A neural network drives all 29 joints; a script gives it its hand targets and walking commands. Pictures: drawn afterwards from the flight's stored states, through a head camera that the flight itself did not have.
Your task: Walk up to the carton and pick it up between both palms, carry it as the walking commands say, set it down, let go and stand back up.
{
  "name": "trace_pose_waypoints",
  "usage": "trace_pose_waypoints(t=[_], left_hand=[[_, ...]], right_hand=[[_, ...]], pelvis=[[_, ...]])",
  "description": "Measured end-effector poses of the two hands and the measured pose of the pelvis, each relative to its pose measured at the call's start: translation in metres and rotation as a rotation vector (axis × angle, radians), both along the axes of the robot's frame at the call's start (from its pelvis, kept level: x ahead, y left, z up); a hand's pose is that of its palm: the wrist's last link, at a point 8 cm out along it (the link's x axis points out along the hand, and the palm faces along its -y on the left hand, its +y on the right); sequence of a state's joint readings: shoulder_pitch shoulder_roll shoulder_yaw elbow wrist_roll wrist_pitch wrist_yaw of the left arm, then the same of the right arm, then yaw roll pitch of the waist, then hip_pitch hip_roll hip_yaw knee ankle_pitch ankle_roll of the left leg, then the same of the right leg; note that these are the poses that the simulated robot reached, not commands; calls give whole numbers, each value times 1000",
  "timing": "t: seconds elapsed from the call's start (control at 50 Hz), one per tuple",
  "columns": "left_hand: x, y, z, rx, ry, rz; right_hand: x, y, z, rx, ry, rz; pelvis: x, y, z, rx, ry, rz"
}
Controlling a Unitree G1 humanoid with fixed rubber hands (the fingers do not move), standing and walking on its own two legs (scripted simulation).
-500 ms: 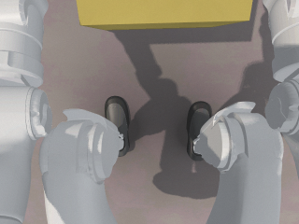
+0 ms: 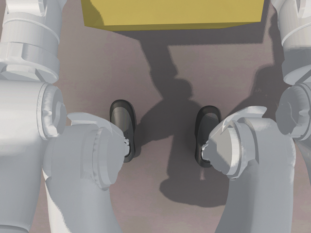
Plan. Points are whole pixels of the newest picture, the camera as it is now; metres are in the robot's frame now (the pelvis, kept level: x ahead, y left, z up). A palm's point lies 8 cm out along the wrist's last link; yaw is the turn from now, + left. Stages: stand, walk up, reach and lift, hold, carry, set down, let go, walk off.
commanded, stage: reach and lift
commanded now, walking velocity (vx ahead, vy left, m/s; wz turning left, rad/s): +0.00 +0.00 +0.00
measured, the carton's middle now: out of the picture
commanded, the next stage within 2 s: none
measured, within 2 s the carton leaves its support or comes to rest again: leaves its support in 0.82 s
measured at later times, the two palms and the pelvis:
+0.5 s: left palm out of the picture +0.56 +0.21 -0.19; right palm out of the picture +0.56 -0.17 -0.19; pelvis +0.00 +0.00 +0.00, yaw +0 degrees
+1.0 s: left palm out of the picture +0.55 +0.23 -0.13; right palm out of the picture +0.57 -0.14 -0.14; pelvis -0.01 +0.00 +0.00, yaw +2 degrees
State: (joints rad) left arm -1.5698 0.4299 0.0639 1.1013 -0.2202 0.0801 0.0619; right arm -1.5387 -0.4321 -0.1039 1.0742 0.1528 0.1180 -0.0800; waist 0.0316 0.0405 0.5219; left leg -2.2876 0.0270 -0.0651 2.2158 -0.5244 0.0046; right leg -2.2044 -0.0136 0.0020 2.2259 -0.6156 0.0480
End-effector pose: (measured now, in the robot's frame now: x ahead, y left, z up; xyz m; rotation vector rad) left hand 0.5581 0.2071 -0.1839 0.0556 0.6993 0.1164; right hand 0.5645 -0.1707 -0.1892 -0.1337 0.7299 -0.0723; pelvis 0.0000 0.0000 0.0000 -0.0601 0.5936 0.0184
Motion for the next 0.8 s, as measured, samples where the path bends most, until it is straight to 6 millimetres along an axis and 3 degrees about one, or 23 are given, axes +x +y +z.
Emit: trace_pose_waypoints(t=[0.64,0.8], left_hand=[[0,1,-1,-55,29,19],[-5,5,7,-8,56,48]], right_hand=[[0,-1,-2,52,19,-10],[1,8,6,-8,48,14]], pelvis=[[0,0,-2,3,-4,-5],[-3,-2,-1,12,-21,-3]])
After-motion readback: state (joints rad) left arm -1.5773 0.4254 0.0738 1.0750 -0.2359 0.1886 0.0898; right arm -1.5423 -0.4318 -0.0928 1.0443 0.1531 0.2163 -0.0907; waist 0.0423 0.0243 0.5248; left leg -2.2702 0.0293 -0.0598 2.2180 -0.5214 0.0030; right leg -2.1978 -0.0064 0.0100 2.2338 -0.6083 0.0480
